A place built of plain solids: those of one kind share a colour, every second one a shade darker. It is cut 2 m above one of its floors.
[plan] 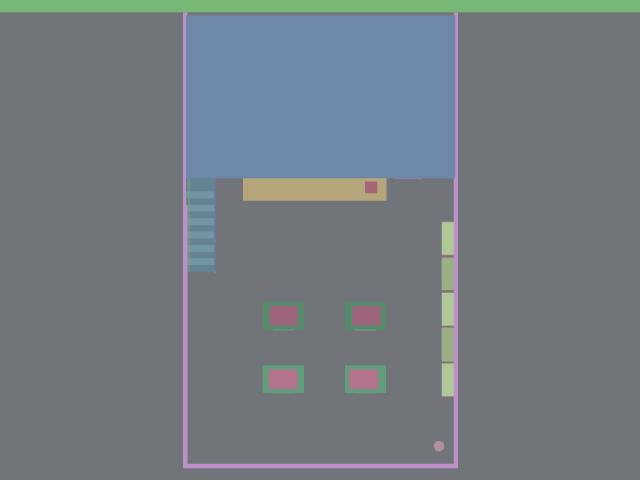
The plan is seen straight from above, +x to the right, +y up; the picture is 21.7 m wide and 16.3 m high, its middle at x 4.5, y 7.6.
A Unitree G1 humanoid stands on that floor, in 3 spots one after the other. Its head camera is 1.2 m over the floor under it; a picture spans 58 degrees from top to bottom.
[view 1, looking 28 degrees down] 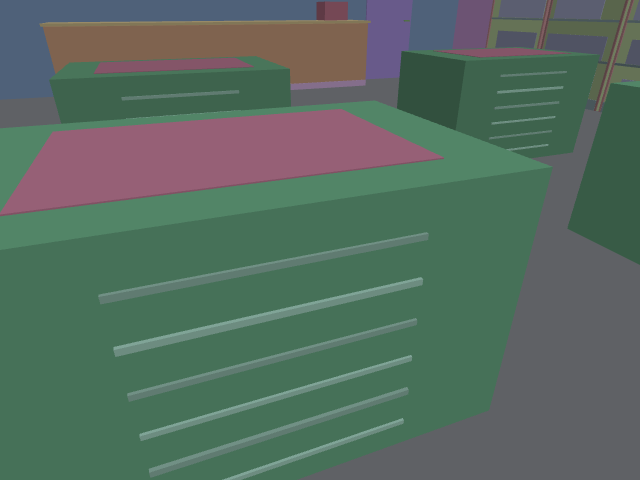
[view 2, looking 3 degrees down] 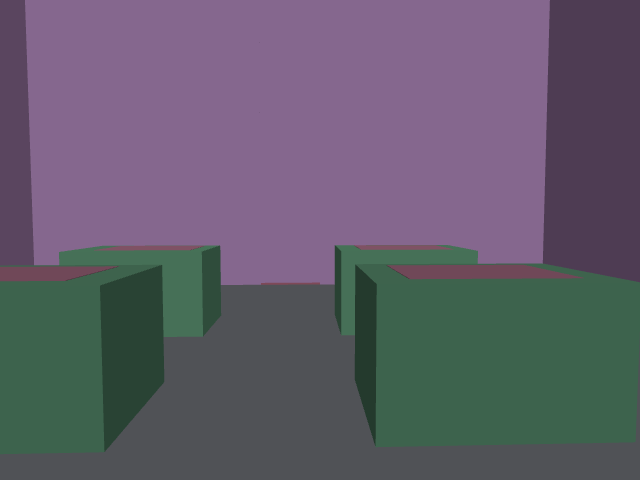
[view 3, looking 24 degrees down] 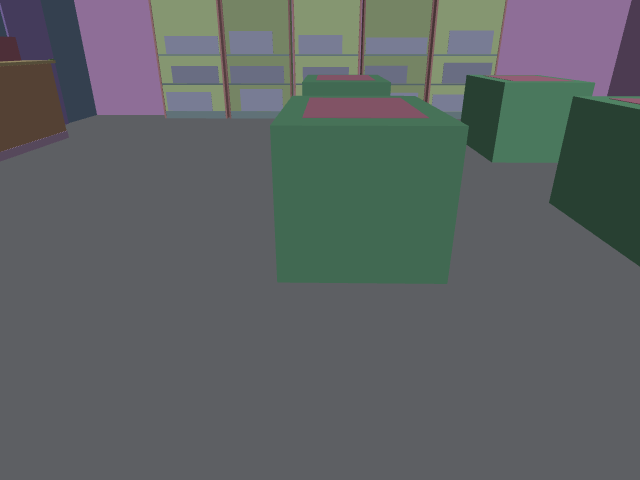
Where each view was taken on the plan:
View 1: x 3.05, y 1.65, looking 69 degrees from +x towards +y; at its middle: chest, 0.91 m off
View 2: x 4.32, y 7.69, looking -92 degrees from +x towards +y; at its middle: wall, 7.71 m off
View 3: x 0.45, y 5.22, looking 1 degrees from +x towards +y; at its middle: chest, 2.31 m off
